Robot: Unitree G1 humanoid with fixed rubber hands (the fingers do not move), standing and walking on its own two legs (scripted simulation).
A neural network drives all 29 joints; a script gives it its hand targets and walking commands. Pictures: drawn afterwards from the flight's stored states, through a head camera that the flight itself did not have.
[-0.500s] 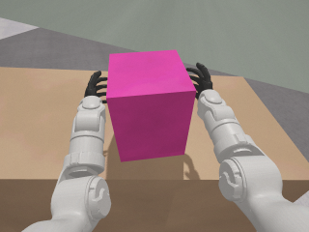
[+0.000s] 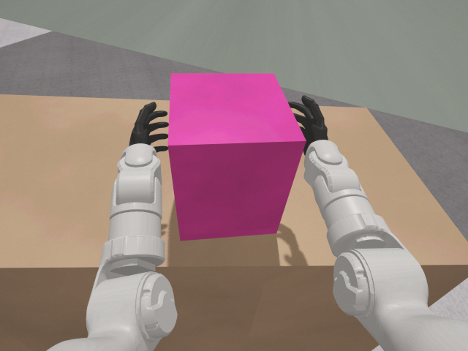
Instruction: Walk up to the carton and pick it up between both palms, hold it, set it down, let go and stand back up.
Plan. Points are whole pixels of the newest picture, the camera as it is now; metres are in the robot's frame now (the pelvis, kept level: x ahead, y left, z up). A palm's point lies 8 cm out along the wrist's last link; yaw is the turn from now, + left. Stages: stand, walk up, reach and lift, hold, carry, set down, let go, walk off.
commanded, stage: set down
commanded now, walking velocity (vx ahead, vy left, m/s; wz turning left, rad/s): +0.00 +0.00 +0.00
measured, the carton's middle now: (226, 157) +0.45 +0.05 +0.11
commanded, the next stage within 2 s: none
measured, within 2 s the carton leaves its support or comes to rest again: neither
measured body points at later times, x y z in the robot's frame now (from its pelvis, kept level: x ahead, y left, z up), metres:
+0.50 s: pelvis +0.01 +0.00 +0.00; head +0.01 +0.02 +0.45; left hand +0.40 +0.19 +0.17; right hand +0.44 -0.10 +0.18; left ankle +0.00 +0.13 -0.75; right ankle -0.01 -0.10 -0.75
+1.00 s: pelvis +0.01 +0.01 +0.00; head +0.01 +0.02 +0.45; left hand +0.40 +0.19 +0.16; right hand +0.44 -0.10 +0.17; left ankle +0.00 +0.12 -0.75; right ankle +0.00 -0.09 -0.75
